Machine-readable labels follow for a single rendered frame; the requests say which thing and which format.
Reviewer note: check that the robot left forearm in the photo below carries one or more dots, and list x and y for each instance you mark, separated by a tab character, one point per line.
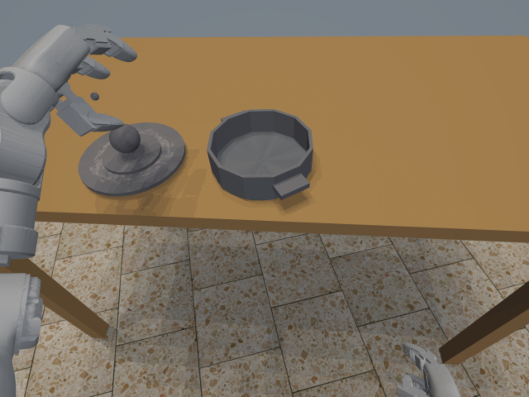
26	101

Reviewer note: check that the robot left hand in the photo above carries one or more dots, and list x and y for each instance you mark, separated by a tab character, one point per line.
63	51

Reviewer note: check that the table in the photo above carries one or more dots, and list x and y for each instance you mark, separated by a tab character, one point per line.
413	136

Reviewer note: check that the knob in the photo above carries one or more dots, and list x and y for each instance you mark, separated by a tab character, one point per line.
125	139

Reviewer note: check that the left robot upper arm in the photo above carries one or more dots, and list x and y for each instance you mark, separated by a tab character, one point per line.
20	322

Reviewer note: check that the pot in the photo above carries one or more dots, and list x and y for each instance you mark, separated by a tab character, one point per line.
261	154

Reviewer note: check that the robot right hand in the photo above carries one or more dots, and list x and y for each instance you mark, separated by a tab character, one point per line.
438	382

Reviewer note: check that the lid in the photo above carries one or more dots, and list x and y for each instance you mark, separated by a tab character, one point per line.
109	172

